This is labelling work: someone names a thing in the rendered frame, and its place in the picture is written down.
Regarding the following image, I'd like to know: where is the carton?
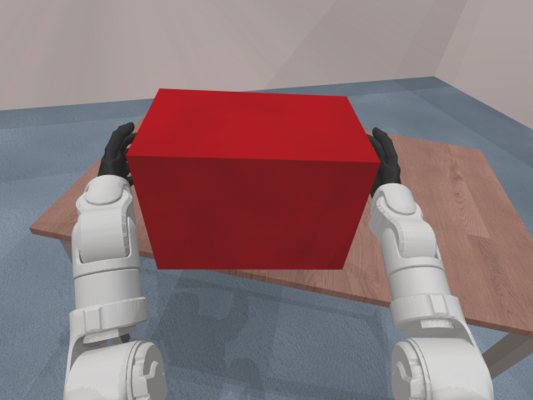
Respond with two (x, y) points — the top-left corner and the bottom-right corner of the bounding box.
(126, 88), (381, 270)

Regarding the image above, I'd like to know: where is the robot left upper arm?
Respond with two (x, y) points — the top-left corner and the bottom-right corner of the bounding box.
(65, 340), (167, 400)

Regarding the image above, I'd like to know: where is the right robot forearm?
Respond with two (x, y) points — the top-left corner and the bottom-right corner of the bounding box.
(369, 183), (494, 400)

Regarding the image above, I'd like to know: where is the right robot hand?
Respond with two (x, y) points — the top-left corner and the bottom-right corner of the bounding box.
(367, 127), (401, 198)

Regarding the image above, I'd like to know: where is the left robot hand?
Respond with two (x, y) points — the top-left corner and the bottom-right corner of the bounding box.
(97, 122), (137, 187)

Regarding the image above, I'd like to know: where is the table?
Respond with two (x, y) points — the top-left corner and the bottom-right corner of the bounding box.
(29, 113), (533, 380)

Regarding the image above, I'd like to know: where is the robot right upper arm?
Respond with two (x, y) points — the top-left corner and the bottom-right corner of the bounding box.
(391, 337), (493, 400)

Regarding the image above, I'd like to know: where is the left robot forearm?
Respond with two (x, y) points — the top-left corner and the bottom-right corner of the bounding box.
(63, 175), (148, 400)

